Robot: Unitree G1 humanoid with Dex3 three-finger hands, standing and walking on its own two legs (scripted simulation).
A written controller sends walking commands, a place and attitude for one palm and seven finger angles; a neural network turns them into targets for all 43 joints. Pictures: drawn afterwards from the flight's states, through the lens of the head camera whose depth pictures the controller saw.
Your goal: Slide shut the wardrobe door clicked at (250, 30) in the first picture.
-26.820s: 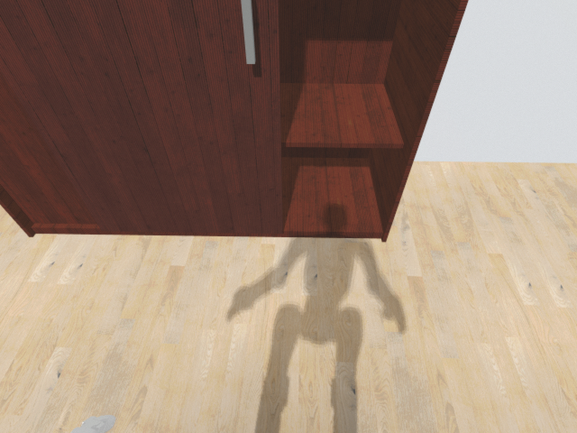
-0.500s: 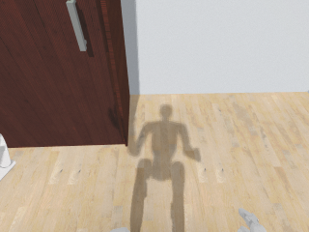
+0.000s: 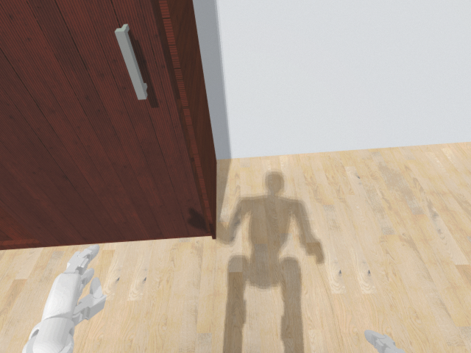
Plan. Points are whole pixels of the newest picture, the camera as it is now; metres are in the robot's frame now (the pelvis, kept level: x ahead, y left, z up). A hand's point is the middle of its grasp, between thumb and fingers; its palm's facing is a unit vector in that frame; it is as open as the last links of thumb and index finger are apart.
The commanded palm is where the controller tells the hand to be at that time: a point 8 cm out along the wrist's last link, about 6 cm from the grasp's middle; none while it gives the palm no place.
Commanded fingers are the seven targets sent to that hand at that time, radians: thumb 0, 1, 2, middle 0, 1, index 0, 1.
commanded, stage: let the arm hang, fingers relaxed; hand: left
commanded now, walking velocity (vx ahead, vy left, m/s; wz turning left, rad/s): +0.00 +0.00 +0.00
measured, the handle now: (134, 63) +0.73 +0.30 +0.17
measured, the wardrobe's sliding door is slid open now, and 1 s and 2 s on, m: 0.01 0.01 0.01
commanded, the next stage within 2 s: look to check the result in 0.96 s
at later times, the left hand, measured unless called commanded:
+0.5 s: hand out of the picture -0.02 +0.21 -0.14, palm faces -0.01 -0.96 -0.29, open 7.3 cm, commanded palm none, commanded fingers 0.00 0.90 0.90 -0.20 -0.30 -0.20 -0.30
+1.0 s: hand out of the picture +0.04 +0.19 -0.14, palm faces -0.03 -0.97 -0.24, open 7.4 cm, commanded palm none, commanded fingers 0.00 0.90 0.90 -0.20 -0.30 -0.20 -0.30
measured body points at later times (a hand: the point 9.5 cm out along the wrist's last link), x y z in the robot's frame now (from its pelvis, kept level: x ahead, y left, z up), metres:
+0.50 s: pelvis -0.01 -0.01 +0.03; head +0.00 -0.02 +0.47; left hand -0.01 +0.26 -0.12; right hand +0.00 -0.26 -0.13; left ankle +0.02 +0.08 -0.72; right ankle -0.06 -0.12 -0.72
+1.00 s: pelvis -0.01 -0.01 +0.03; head +0.00 -0.01 +0.48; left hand +0.05 +0.24 -0.12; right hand +0.02 -0.27 -0.13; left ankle +0.02 +0.08 -0.72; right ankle -0.06 -0.12 -0.72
